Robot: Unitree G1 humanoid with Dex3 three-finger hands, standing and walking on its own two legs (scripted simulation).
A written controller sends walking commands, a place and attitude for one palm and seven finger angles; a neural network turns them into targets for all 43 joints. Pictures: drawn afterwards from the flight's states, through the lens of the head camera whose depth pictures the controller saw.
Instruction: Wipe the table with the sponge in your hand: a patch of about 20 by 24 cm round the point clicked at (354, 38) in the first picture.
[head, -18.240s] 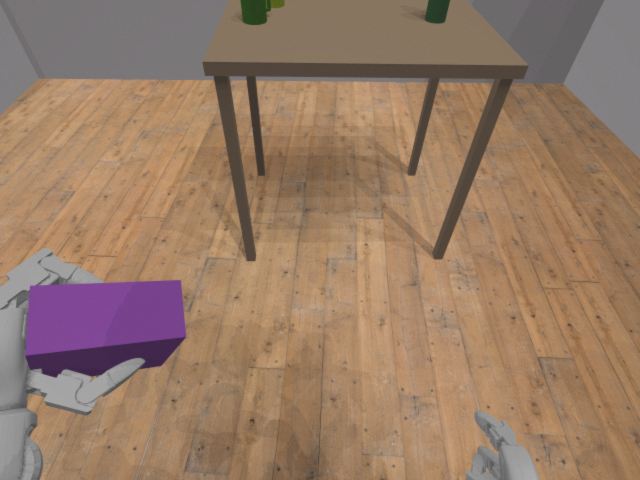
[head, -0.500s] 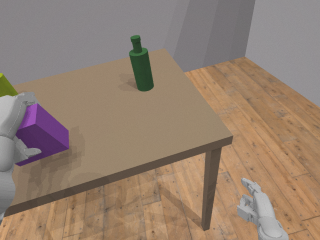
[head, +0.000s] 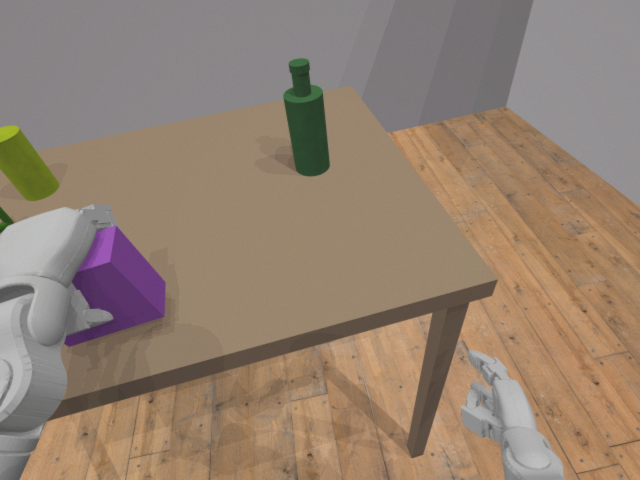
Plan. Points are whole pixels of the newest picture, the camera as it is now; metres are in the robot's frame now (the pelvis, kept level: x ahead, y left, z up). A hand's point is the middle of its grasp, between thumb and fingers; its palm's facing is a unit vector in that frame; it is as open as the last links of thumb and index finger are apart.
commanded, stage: move the sponge above the wiping area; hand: left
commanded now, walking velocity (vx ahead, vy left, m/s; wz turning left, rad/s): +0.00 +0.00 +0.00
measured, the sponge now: (100, 297) +0.25 +0.32 +0.13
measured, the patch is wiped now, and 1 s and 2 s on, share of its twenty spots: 0.00 0.15 0.20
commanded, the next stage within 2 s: none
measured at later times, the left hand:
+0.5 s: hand (91, 299) +0.23 +0.31 +0.14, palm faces -0.07 -0.05 -1.00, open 9.7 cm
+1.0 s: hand (79, 293) +0.24 +0.33 +0.15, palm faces -0.09 +0.04 -0.99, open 9.7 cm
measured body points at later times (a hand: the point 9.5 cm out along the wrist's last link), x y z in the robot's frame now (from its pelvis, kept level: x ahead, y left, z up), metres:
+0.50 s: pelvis +0.01 +0.00 +0.00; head +0.02 -0.05 +0.45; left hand +0.23 +0.31 +0.20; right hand +0.27 -0.20 -0.08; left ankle +0.02 +0.10 -0.74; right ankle +0.03 -0.11 -0.74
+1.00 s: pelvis +0.01 +0.00 +0.00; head +0.02 -0.04 +0.45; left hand +0.24 +0.32 +0.20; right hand +0.24 -0.22 -0.09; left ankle +0.02 +0.10 -0.74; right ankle +0.03 -0.11 -0.74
